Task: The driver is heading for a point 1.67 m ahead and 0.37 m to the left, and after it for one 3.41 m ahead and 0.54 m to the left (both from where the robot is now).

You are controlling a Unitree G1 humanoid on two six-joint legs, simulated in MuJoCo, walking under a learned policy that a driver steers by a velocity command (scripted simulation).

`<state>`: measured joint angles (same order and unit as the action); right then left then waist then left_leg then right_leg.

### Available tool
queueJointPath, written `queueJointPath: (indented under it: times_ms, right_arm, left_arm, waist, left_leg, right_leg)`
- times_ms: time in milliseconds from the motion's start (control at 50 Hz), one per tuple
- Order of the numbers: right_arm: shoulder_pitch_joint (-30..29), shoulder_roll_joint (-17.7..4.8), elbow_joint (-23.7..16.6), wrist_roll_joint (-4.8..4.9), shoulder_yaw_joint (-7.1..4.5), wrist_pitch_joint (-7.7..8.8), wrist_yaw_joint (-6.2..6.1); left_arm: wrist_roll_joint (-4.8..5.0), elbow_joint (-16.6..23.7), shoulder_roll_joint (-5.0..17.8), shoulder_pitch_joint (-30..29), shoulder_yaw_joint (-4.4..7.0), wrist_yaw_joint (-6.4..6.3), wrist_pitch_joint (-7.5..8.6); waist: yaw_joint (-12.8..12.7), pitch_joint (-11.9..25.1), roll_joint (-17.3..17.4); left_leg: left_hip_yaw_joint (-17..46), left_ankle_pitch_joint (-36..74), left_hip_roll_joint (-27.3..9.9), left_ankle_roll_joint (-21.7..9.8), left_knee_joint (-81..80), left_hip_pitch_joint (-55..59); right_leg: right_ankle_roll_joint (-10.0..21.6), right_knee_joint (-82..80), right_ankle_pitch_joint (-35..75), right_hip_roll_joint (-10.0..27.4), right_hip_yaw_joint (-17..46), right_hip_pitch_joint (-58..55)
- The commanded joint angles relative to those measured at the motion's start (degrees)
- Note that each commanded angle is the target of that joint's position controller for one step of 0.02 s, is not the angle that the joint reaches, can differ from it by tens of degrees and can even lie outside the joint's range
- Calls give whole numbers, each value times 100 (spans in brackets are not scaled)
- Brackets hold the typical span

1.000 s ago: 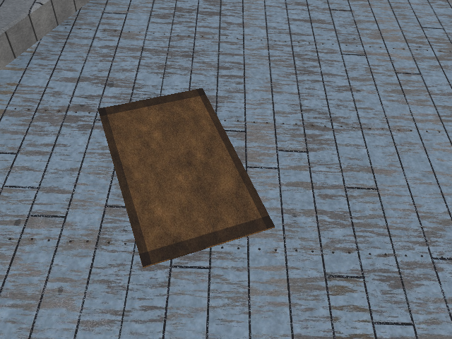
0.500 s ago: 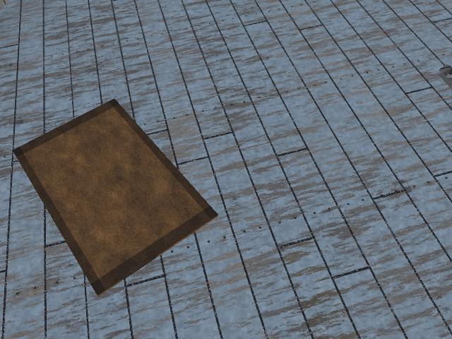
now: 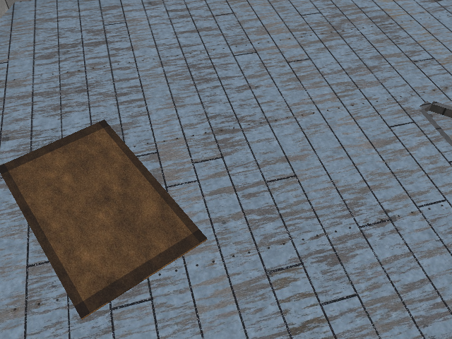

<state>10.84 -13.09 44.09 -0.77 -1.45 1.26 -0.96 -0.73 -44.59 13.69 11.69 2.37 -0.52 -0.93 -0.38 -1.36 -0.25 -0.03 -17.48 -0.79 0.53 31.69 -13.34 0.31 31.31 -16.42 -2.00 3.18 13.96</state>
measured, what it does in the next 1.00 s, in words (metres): walks ahead: left foot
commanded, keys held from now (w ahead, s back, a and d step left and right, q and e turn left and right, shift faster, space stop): no key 0.14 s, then w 0.86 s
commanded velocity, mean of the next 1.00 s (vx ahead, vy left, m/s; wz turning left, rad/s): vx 0.31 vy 0.00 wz -0.01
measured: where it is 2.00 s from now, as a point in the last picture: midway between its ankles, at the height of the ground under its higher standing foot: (229, 236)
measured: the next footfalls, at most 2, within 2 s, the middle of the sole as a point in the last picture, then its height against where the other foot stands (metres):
left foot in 0.82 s outside the picture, level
right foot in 1.38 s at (268, 273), level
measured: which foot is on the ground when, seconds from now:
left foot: down 0.00-0.38, up 0.40-0.80, down 0.82-1.00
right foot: down 0.00-0.84, up 0.86-1.00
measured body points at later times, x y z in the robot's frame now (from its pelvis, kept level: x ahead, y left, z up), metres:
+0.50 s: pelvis +0.08 -0.02 +0.01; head +0.08 -0.04 +0.46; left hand +0.09 +0.25 -0.12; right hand +0.18 -0.29 -0.12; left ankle +0.03 +0.11 -0.66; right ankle +0.03 -0.12 -0.73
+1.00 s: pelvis +0.33 +0.05 +0.01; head +0.36 +0.05 +0.45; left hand +0.41 +0.32 -0.12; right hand +0.44 -0.22 -0.11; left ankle +0.38 +0.13 -0.73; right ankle +0.30 -0.11 -0.64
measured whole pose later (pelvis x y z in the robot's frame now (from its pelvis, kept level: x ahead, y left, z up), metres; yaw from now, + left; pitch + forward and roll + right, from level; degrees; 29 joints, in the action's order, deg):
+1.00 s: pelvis +0.33 +0.05 +0.01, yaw +0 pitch +0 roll +1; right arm 13.0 -15.0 47.1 -0.3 -2.8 5.2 2.1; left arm 1.2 -48.7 16.4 15.9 3.1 -0.6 4.7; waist 0.4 -2.2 -2.2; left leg -3.6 -7.5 3.8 -4.2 23.0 -15.7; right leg 1.9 67.0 -16.7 5.2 2.4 28.8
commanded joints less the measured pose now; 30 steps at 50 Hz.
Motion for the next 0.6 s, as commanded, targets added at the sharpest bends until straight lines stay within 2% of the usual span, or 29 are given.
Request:
queueJointPath:
  times_ms: [20, 140, 160, 200, 220, 260, 280, 300, 320, 340, 360, 380, 400, 420, 440, 460, 480, 500, 520, 560, 580, 600]
  right_arm:
    - [-54, -689, -318, 11, -159, 68, -28]
    - [-30, -621, -163, 21, -134, 70, -12]
    - [71, -612, -86, 24, -135, 58, -14]
    - [176, -783, -20, 100, -201, 21, -31]
    - [262, -828, -8, 137, -213, 30, -49]
    - [599, -1028, 83, 183, -272, 117, -57]
    - [609, -1156, 117, 200, -313, 153, -64]
    - [580, -1177, 113, 202, -324, 185, -63]
    - [419, -1150, 75, 216, -312, 195, -40]
    - [148, -1106, -2, 244, -296, 181, -11]
    - [-82, -1023, -63, 258, -275, 161, 12]
    - [-273, -765, -147, 218, -200, 188, 22]
    - [-427, -414, -381, 218, -111, 284, 18]
    - [-572, -701, -508, 285, -180, 398, -18]
    - [-366, -873, -440, 370, -251, 456, 15]
    - [-177, -805, -324, 368, -230, 485, 69]
    - [-241, -754, -317, 296, -227, 516, 105]
    - [-344, -725, -328, 227, -244, 509, 138]
    - [-396, -656, -347, 221, -229, 497, 195]
    - [-504, -532, -354, 164, -193, 461, 279]
    - [-722, -395, -463, 165, -144, 451, 293]
    - [-995, -344, -552, 162, -104, 451, 303]
  left_arm:
    - [12, 284, 524, -139, 137, -40, 88]
    - [26, 52, 542, -46, 155, -102, 73]
    - [32, -32, 521, 57, 153, -113, 60]
    - [96, -101, 591, 142, 196, -130, 58]
    - [121, -58, 569, 87, 194, -130, 108]
    - [193, 54, 376, -57, 158, -75, 311]
    - [229, 91, 376, -143, 168, -36, 409]
    - [235, 106, 392, -197, 176, -1, 483]
    - [246, 61, 367, -94, 176, 41, 542]
    - [247, -76, 348, 209, 188, 75, 585]
    - [235, -333, 401, 698, 238, 93, 604]
    - [194, -538, 631, 1217, 327, 84, 600]
    - [188, -675, 1194, 1834, 479, 74, 615]
    - [122, -601, 1268, 1996, 465, 132, 670]
    - [74, -525, 914, 1678, 339, 117, 718]
    - [85, -432, 718, 1473, 276, 114, 739]
    - [103, -392, 750, 1344, 263, 124, 724]
    - [96, -381, 619, 1222, 195, 123, 683]
    - [81, -397, 542, 1224, 154, 120, 642]
    - [117, -475, 447, 1457, 114, 82, 585]
    - [116, -488, 616, 1447, 137, 47, 558]
    - [118, -479, 691, 1439, 146, 12, 547]
  waist:
    - [53, 234, 8]
    - [32, 200, -10]
    - [31, 308, 20]
    - [59, -10, 223]
    - [100, -304, 375]
    - [159, -565, 893]
    - [152, -726, 1059]
    - [135, -770, 1046]
    - [23, -753, 981]
    - [-186, -619, 952]
    - [-416, -437, 837]
    - [-597, -253, 384]
    - [-668, -85, -1186]
    - [-797, -152, -1536]
    - [-508, -300, -859]
    - [-370, -254, -568]
    - [-323, -261, -304]
    - [-259, -293, -211]
    - [-236, -305, -394]
    - [-305, -266, -427]
    - [-308, -299, -484]
    - [-377, -380, -401]
  left_leg:
    - [349, 891, -316, -183, -535, 52]
    - [302, 941, -254, -187, -566, 25]
    - [261, 398, -201, -211, -611, 58]
    - [447, -1520, -212, -459, -775, -174]
    - [817, -2336, -427, -648, -1019, -281]
    - [2106, -3238, -1286, -1151, -1751, -116]
    - [2605, -3281, -1649, -1361, -2015, -127]
    - [2771, -3023, -1781, -1432, -2066, -232]
    - [2529, -2617, -1699, -1334, -2000, -320]
    - [2023, -2238, -1441, -1128, -1868, -610]
    - [1467, -1746, -1059, -882, -1522, -1092]
    - [825, -1037, -623, -579, -607, -1515]
    - [-251, -547, 210, -110, 1350, -2426]
    - [170, -1474, 316, -94, 2672, -3324]
    - [511, -1333, -16, -244, 3447, -3776]
    - [527, -815, -201, -397, 3603, -3900]
    - [449, -373, -366, -456, 3449, -3967]
    - [420, 25, -529, -455, 3228, -3883]
    - [327, 258, -582, -400, 2965, -3615]
    - [18, 614, -488, -257, 2494, -3429]
    - [-70, 876, -443, -173, 1993, -3262]
    - [-134, 1164, -399, -111, 1521, -3050]
  right_leg:
    - [125, -442, 954, 321, 348, -53]
    - [93, -435, 1105, 344, 351, -192]
    - [108, -420, 594, 270, 268, -234]
    - [219, -170, -1267, 30, 30, 240]
    - [257, -5, -1773, 7, -28, 663]
    - [255, 786, -1315, -10, -383, 1253]
    - [287, 1061, -990, 72, -430, 1405]
    - [372, 1105, -938, 215, -329, 1357]
    - [466, 784, -985, 251, -356, 1080]
    - [560, 117, -784, 202, -467, 326]
    - [566, -324, -230, 82, -503, -723]
    - [633, -605, -181, 398, 90, -1414]
    - [1194, -1544, -1216, 1449, 2131, -2093]
    - [1830, -2136, -993, 2311, 3780, -2341]
    - [1807, -1958, -779, 2339, 3454, -2404]
    - [1597, -1926, -599, 2111, 2842, -2441]
    - [1437, -1994, -267, 1995, 2435, -2390]
    - [1286, -2132, 100, 1861, 2053, -2229]
    - [1204, -2229, 586, 1713, 1682, -1995]
    - [1080, -2239, 1786, 1374, 900, -1938]
    - [1081, -2301, 1773, 1330, 742, -1717]
    - [1057, -2376, 1808, 1251, 567, -1473]
Velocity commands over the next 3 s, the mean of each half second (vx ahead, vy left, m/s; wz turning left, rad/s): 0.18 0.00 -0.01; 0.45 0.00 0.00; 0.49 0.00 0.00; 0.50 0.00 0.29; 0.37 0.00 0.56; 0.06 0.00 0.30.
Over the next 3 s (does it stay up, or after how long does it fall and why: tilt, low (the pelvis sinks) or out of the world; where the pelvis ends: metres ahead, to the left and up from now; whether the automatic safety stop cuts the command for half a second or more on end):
stays up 1.18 0.14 0.01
